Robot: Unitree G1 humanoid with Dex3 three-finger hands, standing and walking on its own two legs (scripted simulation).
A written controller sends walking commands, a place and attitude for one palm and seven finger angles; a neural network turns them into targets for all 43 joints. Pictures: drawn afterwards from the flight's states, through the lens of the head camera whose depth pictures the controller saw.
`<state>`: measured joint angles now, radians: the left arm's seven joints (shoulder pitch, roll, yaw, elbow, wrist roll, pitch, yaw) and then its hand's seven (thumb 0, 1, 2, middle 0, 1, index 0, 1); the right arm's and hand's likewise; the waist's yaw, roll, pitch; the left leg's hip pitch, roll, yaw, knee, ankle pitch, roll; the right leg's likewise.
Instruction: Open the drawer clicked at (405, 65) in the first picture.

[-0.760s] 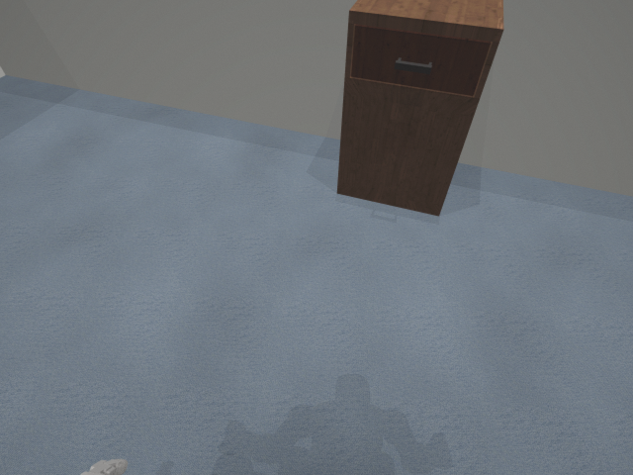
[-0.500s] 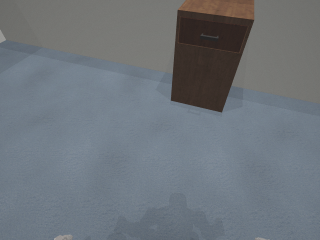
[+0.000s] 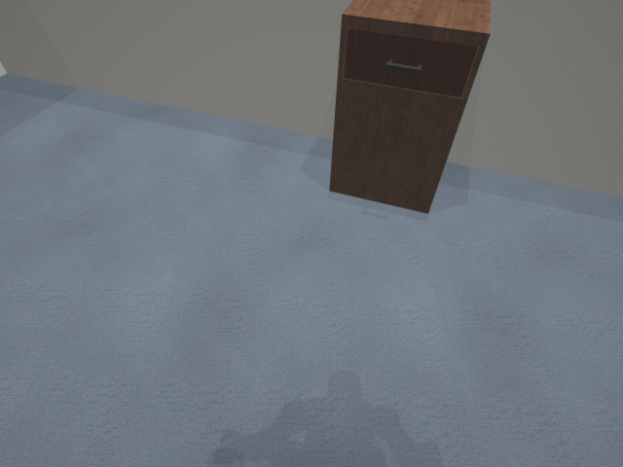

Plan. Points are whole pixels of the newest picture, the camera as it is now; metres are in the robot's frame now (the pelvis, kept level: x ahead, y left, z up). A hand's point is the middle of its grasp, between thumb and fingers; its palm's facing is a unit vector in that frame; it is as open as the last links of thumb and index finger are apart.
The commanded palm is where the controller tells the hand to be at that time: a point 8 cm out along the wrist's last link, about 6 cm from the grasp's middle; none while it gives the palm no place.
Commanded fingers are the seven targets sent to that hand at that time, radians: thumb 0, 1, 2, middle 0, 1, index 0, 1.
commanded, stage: stand and wait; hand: left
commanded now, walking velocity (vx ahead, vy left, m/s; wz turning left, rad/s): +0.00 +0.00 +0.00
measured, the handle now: (404, 66) +1.41 -0.25 -0.10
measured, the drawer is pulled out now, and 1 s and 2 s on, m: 0.00 0.00 0.00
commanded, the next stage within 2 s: look at it before walking up in 0.06 s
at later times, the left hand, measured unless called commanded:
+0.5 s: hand out of the picture +0.07 +0.25 -0.16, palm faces -0.03 -0.95 -0.32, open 7.3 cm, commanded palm none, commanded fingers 0.00 0.90 0.90 -0.20 -0.30 -0.20 -0.30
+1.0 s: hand out of the picture +0.06 +0.22 -0.17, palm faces -0.07 -0.96 -0.26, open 7.3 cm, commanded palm none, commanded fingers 0.00 0.90 0.90 -0.20 -0.30 -0.20 -0.30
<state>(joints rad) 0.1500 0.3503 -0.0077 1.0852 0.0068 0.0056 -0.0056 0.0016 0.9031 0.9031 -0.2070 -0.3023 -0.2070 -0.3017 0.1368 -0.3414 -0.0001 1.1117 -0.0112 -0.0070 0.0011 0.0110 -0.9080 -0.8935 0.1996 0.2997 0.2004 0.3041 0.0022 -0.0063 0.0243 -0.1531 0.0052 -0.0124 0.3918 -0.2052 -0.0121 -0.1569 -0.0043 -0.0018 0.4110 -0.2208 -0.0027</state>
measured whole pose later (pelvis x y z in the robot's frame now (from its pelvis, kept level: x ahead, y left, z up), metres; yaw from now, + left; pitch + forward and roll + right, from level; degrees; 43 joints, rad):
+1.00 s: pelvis +0.02 +0.00 -0.01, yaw -5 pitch -1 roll +1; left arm 0.27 0.29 0.01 1.05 0.02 0.04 -0.03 0.00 0.91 0.90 -0.20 -0.30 -0.20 -0.30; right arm 0.19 -0.27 -0.01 1.07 -0.02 0.00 0.00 0.01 -0.91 -0.89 0.20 0.30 0.20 0.30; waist 0.02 -0.01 -0.01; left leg -0.17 0.03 0.07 0.48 -0.31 -0.01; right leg -0.24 0.02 0.05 0.59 -0.38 -0.02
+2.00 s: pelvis +0.39 -0.10 -0.03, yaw -30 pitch +0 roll +1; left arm 0.09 0.23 0.07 0.92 0.04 -0.03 -0.04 0.00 0.91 0.90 -0.20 -0.30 -0.20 -0.30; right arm 0.40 -0.21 -0.06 1.10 -0.03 -0.03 0.00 0.01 -0.92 -0.89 0.20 0.30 0.20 0.30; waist -0.05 0.01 0.07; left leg -0.11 0.17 0.29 0.72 -0.49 -0.06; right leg -0.42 -0.06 -0.13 0.63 -0.21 -0.04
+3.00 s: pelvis +0.59 -0.22 +0.00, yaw -23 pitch -1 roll +2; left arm 0.17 0.13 0.04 0.97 0.01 0.00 0.04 0.00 0.91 0.90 -0.21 -0.30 -0.21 -0.30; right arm 0.26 -0.19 -0.08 1.05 -0.02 0.06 0.00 0.01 -0.91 -0.89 0.20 0.30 0.20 0.30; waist -0.03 0.04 0.04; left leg -0.45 0.03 0.03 1.08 -0.42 -0.05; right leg -0.23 -0.06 -0.18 0.51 -0.27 -0.04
